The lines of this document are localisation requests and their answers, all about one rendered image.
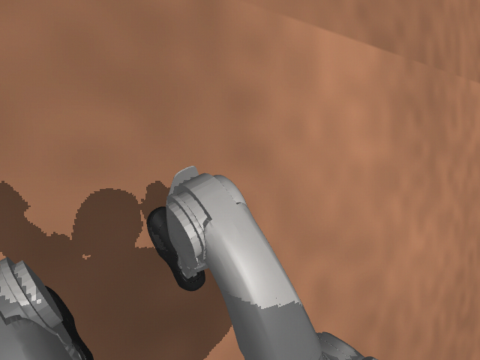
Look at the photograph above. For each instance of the left robot foot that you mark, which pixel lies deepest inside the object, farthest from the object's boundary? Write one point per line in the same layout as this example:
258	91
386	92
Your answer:
69	324

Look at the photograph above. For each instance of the right robot hand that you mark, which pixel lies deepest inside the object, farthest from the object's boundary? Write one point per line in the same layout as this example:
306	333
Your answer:
334	348

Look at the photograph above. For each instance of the right robot foot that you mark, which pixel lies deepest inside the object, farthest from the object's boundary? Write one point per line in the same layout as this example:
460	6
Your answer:
158	231

